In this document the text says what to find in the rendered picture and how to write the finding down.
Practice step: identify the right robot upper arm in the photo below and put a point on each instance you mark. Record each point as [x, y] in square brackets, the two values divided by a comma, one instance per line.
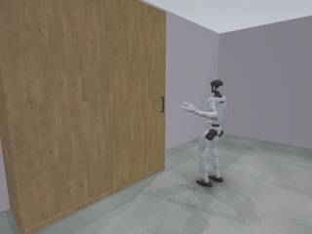
[225, 108]

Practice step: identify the right robot hand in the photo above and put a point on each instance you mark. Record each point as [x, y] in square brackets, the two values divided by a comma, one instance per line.
[208, 124]

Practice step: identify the left robot upper arm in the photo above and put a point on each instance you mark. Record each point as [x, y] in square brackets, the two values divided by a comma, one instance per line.
[211, 103]

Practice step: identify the robot left forearm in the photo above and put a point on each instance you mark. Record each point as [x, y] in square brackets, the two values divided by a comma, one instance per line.
[204, 114]

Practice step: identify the wardrobe door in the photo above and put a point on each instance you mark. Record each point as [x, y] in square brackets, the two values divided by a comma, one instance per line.
[135, 60]
[55, 61]

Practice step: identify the left robot hand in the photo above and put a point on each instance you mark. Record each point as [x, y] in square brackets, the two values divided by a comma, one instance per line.
[189, 107]

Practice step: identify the humanoid robot torso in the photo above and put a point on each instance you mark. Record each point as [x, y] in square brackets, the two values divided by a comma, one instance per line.
[219, 104]

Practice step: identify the handle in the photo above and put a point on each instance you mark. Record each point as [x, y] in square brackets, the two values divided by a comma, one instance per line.
[163, 104]
[29, 118]

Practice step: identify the robot right thigh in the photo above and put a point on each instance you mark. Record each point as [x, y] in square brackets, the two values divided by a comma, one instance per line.
[212, 144]

